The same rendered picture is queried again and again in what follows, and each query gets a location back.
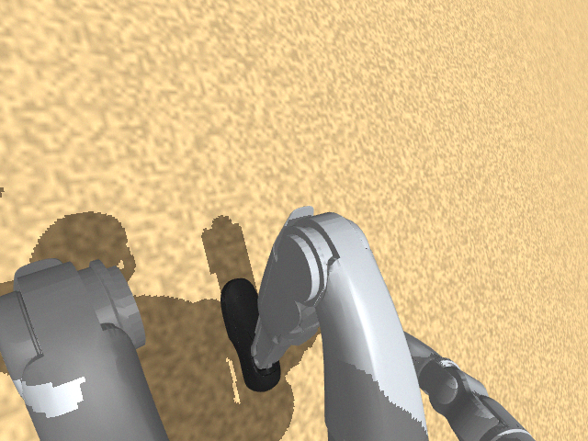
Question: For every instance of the right robot foot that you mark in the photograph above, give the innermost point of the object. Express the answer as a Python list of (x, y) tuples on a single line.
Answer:
[(239, 308)]

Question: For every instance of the right robot arm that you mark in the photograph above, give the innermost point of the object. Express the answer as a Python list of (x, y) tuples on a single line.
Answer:
[(464, 401)]

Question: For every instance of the right robot hand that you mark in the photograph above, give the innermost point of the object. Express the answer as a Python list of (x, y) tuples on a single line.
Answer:
[(420, 352)]

